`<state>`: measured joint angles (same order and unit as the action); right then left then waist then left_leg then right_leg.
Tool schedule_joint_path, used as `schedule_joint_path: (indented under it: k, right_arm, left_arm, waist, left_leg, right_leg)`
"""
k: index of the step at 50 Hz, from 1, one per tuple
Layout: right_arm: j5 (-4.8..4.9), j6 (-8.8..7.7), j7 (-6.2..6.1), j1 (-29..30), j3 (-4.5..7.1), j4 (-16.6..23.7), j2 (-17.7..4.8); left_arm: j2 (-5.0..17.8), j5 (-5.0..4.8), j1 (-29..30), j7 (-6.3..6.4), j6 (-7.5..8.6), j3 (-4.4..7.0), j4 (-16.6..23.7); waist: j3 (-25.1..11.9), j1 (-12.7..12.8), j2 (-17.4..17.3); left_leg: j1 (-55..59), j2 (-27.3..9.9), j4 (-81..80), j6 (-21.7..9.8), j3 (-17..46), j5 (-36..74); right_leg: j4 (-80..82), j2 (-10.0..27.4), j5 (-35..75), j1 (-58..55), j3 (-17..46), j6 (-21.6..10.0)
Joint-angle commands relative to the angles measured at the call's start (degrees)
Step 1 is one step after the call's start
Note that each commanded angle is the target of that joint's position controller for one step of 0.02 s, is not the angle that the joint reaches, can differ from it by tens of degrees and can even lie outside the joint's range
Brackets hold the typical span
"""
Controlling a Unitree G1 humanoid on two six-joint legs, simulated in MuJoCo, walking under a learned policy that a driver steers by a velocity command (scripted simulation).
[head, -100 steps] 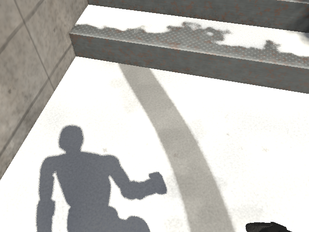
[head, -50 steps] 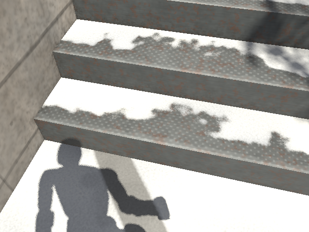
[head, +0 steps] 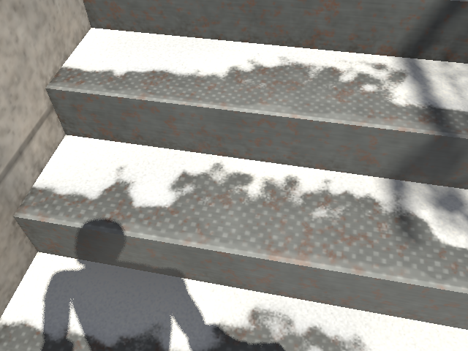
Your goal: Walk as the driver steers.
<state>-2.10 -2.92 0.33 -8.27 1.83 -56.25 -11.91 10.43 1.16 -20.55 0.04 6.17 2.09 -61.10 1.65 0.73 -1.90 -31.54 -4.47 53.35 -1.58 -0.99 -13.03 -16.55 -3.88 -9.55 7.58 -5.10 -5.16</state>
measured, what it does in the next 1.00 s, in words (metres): climbs: left foot, then right foot 0.17 m higher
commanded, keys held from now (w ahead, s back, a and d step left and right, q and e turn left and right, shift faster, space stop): w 0.24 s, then no key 0.76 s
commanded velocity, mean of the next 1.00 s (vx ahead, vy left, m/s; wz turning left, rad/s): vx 0.23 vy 0.00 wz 0.00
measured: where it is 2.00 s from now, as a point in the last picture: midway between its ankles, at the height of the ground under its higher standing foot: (237, 220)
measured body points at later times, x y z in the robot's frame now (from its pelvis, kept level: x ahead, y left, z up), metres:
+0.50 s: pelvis +0.16 +0.03 +0.00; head +0.19 +0.05 +0.45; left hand +0.34 +0.19 -0.12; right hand +0.02 -0.17 -0.14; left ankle +0.11 +0.10 -0.75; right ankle +0.21 -0.08 -0.43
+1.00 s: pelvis +0.27 +0.00 +0.13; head +0.31 -0.02 +0.58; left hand +0.28 +0.22 -0.02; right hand +0.35 -0.22 -0.02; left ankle +0.28 +0.16 -0.42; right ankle +0.33 -0.07 -0.57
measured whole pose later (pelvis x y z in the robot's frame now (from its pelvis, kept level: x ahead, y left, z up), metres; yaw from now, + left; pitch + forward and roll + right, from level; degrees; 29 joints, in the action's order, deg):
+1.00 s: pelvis +0.27 +0.00 +0.13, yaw +1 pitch +1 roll +0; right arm -2.8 1.1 -3.5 -14.0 2.4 -46.5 -7.4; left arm 7.4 1.3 -16.9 2.6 3.3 1.3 -60.5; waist 2.6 -1.4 -2.6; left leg -46.7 2.7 92.7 -1.3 8.5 -7.9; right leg -45.8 -0.2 -19.3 28.2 -7.4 -5.1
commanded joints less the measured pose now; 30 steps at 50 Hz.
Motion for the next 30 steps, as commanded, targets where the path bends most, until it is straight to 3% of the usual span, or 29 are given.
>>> schedule_joint_path:
  k: [1, 2, 4, 6, 7, 8, 9, 10, 11, 12, 13, 14, 15, 16, 17, 20, 21, 23, 25, 26, 27, 28, 29, 30]
  right_arm:
    - [0.61, 0.79, -0.40, -0.2, -0.67, 1.9, -0.1]
    - [0.67, 0.98, -0.79, -1.7, -1.05, 1.6, 0.3]
    - [0.77, 0.81, -1.39, -1.5, -1.05, 2.0, -0.3]
    - [0.72, 0.38, -2.11, -4.0, -0.59, 2.2, -0.8]
    - [0.90, -0.16, -2.26, -7.1, -0.46, 1.8, -0.6]
    - [0.94, -1.00, -2.46, -13.3, -0.13, -0.2, -0.1]
    - [0.20, -1.80, -2.38, -19.9, 0.73, -2.6, -2.2]
    - [-0.69, -2.21, -2.52, -24.0, 1.62, -2.9, -8.0]
    - [-0.04, -1.17, -2.03, -23.5, 2.39, -3.7, -11.1]
    - [0.58, -0.76, -1.64, -20.0, 2.21, -2.8, -8.2]
    - [0.92, -0.66, -1.09, -15.7, 1.11, -2.1, -3.6]
    - [0.53, -0.84, -0.87, -15.0, 0.20, -2.4, -0.9]
    - [0.50, -1.19, -1.02, -16.8, -0.61, -3.4, 1.1]
    - [0.49, -1.61, -1.06, -18.3, -1.09, -4.6, 1.6]
    - [0.21, -1.99, -0.79, -20.9, -1.09, -6.0, 0.9]
    - [0.17, -2.50, -0.62, -22.8, -1.73, -7.5, -0.4]
    - [0.09, -2.56, -0.42, -23.2, -2.11, -7.7, -0.2]
    - [0.63, -2.66, -1.02, -22.8, -2.51, -7.7, -0.8]
    - [1.97, -1.72, -2.48, -23.4, -3.29, -8.8, 0.0]
    - [1.75, -1.16, -3.50, -25.0, -3.48, -9.1, 0.2]
    - [2.45, -0.42, -4.68, -24.2, -2.52, -7.9, -2.5]
    - [2.07, 0.02, -4.91, -25.0, -1.81, -7.6, -3.9]
    - [2.00, 0.41, -5.39, -25.3, -1.44, -7.0, -4.8]
    - [1.37, 0.73, -4.83, -23.4, -1.36, -5.4, -4.7]
  left_arm:
    - [7.1, 0.39, -0.6, 0.03, 0.88, 1.06, 2.8]
    - [6.3, 0.53, -2.1, 0.18, 0.64, 0.92, 2.2]
    - [6.5, 0.73, -4.0, 0.41, 0.43, 1.04, 1.9]
    - [7.3, 0.38, -2.9, 0.70, 0.20, 1.24, 2.4]
    - [7.6, 0.33, -1.7, 0.58, -0.03, 1.37, 2.8]
    - [7.9, -0.47, -0.1, 0.60, -0.39, 1.54, 3.2]
    - [7.0, -1.60, 2.9, 0.46, -0.35, 1.26, 4.6]
    - [2.3, -1.76, 2.4, 0.33, -0.29, 0.06, 6.6]
    - [0.7, -1.48, -5.3, 0.47, -1.26, 0.15, 5.3]
    - [1.6, 0.48, -3.1, 0.41, -1.70, 0.21, 4.9]
    - [2.1, 1.22, 1.9, 0.05, -1.73, 0.59, 5.9]
    - [0.7, 0.49, 4.2, 0.00, -2.04, 0.46, 6.7]
    - [-1.0, 0.64, 4.6, 0.22, -2.50, 0.02, 7.5]
    - [-2.6, 0.66, 5.4, 0.42, -3.07, -0.53, 8.8]
    - [-4.5, -0.04, 7.9, 1.38, -3.96, -1.24, 10.5]
    - [-5.3, -0.02, 15.4, 2.69, -5.08, -2.99, 17.2]
    - [-5.9, -0.04, 18.2, 3.10, -5.39, -3.55, 19.1]
    - [-5.6, 0.30, 22.3, 3.35, -5.67, -4.28, 23.1]
    - [-6.0, 0.60, 25.2, 3.12, -5.88, -5.67, 27.1]
    - [-6.9, 0.75, 26.3, 2.90, -6.25, -6.09, 28.4]
    - [-7.7, 0.32, 24.2, 2.52, -6.78, -7.07, 28.9]
    - [-7.6, -0.48, 24.6, 2.66, -7.47, -7.19, 29.1]
    - [-8.1, -1.22, 24.8, 2.97, -7.47, -7.24, 28.6]
    - [-7.9, -1.97, 15.2, 3.21, -7.61, -6.69, 23.7]
  waist:
    - [-1.7, -1.2, 8.8]
    - [-3.1, -1.1, 9.7]
    - [-2.2, -0.9, 8.8]
    - [-1.7, -2.5, 8.4]
    - [-2.4, -4.3, 7.1]
    - [-3.9, -7.5, 5.4]
    - [-4.6, -9.7, 1.7]
    - [-6.9, -8.0, -10.0]
    - [-8.0, -3.6, -12.3]
    - [-2.5, -3.1, -5.9]
    - [3.6, -2.5, -1.3]
    - [5.9, -1.6, -1.2]
    - [5.0, -1.1, -0.7]
    - [3.7, -0.2, 0.4]
    - [2.3, -1.2, -1.5]
    - [3.1, -0.6, -0.2]
    - [4.0, -1.3, -2.7]
    - [4.7, -0.8, -2.2]
    - [4.8, 0.2, -0.5]
    - [2.7, -0.9, -3.2]
    - [-0.7, -0.2, -3.6]
    - [-2.2, -1.2, -4.3]
    - [-4.6, -0.7, -4.9]
    - [-11.5, 1.8, -4.7]
  left_leg:
    - [6.9, 1.8, -6.7, 0.9, -4.2, 0.8]
    - [9.7, 2.9, -6.1, 0.3, -5.2, 0.0]
    - [10.0, 3.5, -9.1, -1.0, -5.6, -1.4]
    - [11.5, 4.6, -13.0, -3.0, -6.0, -5.4]
    - [14.7, 5.5, -18.4, -3.8, -6.3, -4.6]
    - [21.4, 6.5, -27.2, -4.4, -6.7, 0.0]
    - [29.0, 3.5, -33.4, -4.7, -2.1, 6.1]
    - [37.8, -12.3, -38.9, -6.1, 18.9, 22.3]
    - [38.5, -19.4, -39.7, -15.3, 30.4, 26.0]
    - [32.1, -19.5, -41.3, -19.0, 30.3, 5.1]
    - [26.3, -15.7, -42.8, -17.3, 23.8, -4.2]
    - [24.4, -12.8, -42.6, -14.7, 19.8, -4.5]
    - [22.7, -11.3, -40.9, -13.4, 16.0, 3.6]
    - [21.7, -10.3, -38.7, -11.9, 12.7, 10.6]
    - [22.6, -10.6, -37.7, -11.9, 11.6, 17.0]
    - [21.7, -10.0, -38.6, -9.8, 9.4, 10.0]
    - [22.5, -10.2, -38.9, -10.3, 10.2, 9.7]
    - [21.3, -9.7, -41.6, -9.6, 8.3, 5.1]
    - [18.5, -5.5, -43.4, -8.1, 4.9, 10.6]
    - [20.2, -4.9, -44.6, -9.4, 5.4, 18.4]
    - [21.3, -6.5, -49.4, -10.4, 4.3, 28.9]
    - [24.1, -6.5, -50.0, -10.0, 2.9, 37.8]
    - [30.9, -8.5, -47.6, -8.9, 1.3, 53.4]
    - [33.0, -7.5, -40.3, -8.9, -3.3, 79.8]
  right_leg:
    - [4.4, 13.9, 23.9, 4.1, 6.6, -5.5]
    - [3.4, 14.5, 23.9, 4.4, 6.9, -6.5]
    - [2.1, 15.9, 22.3, 2.9, 8.5, -7.5]
    - [-2.3, 17.5, 29.2, 0.6, 10.5, -8.3]
    - [-6.9, 17.1, 35.4, -0.3, 9.9, -8.2]
    - [-15.7, 14.5, 38.8, 0.3, 7.4, -7.2]
    - [-28.2, 10.7, 33.5, 5.8, 4.6, -4.9]
    - [-47.3, 3.8, -0.5, 20.0, -0.3, -1.3]
    - [-63.7, 0.2, -18.1, 29.9, 1.8, -0.1]
    - [-71.8, 3.3, -17.0, 36.1, 5.3, 0.2]
    - [-77.0, 4.7, -13.9, 40.8, 5.4, 0.5]
    - [-83.9, 4.5, -13.3, 45.3, 4.1, 0.2]
    - [-92.0, 4.2, -12.9, 47.7, 3.9, -0.1]
    - [-96.5, 4.0, -12.4, 49.8, 4.0, -0.4]
    - [-106.9, 2.0, -15.4, 54.3, 2.7, -0.9]
    - [-108.7, 2.3, -17.1, 64.0, 4.2, -1.4]
    - [-113.6, 1.7, -19.0, 68.9, 3.9, -1.5]
    - [-108.8, 3.8, -20.4, 70.8, 2.1, -0.3]
    - [-92.9, 6.5, -18.2, 65.9, -1.5, 1.1]
    - [-90.1, 6.8, -16.8, 63.1, -2.9, 1.8]
    - [-76.5, 8.0, -18.1, 52.6, -3.4, 1.5]
    - [-69.3, 6.9, -19.5, 46.1, -3.9, 1.0]
    - [-63.3, 5.9, -20.2, 42.4, -2.2, -0.3]
    - [-61.6, 1.2, -22.1, 31.5, -7.4, -1.0]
